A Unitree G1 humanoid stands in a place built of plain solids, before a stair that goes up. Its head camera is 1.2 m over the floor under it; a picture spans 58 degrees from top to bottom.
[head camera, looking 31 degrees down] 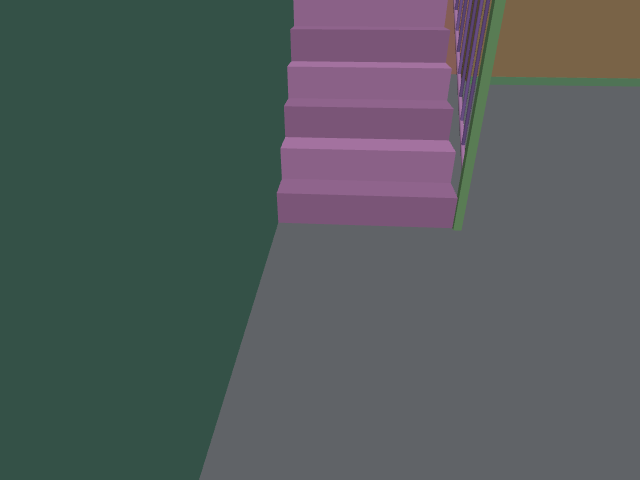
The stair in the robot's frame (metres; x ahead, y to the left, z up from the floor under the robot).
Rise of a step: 0.19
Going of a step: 0.20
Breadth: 0.99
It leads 4 degrees to the right of straight ahead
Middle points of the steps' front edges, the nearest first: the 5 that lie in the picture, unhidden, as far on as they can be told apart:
2.16 -0.25 0.19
2.36 -0.27 0.37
2.57 -0.28 0.56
2.77 -0.29 0.75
2.98 -0.31 0.94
